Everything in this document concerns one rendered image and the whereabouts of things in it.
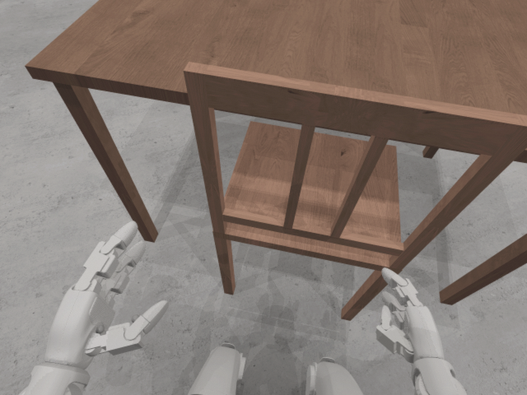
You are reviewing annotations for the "left robot forearm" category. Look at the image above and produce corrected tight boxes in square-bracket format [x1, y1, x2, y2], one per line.
[19, 362, 91, 395]

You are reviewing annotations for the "table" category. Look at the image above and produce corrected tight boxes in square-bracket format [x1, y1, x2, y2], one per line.
[25, 0, 527, 305]

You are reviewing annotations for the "right robot hand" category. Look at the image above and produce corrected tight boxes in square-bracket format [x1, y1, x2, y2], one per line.
[376, 267, 445, 366]

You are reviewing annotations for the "right robot forearm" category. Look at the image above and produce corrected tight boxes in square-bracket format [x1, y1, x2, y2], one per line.
[412, 357, 467, 395]

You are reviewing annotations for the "left robot hand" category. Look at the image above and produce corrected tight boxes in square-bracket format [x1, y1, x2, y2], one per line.
[44, 221, 169, 369]

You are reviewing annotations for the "chair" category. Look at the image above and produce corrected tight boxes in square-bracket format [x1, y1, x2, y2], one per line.
[184, 62, 527, 321]

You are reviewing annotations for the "left robot thigh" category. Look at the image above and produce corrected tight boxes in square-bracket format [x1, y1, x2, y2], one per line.
[188, 346, 246, 395]

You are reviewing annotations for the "left robot shin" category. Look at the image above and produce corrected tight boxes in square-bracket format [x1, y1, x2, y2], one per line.
[210, 343, 235, 355]

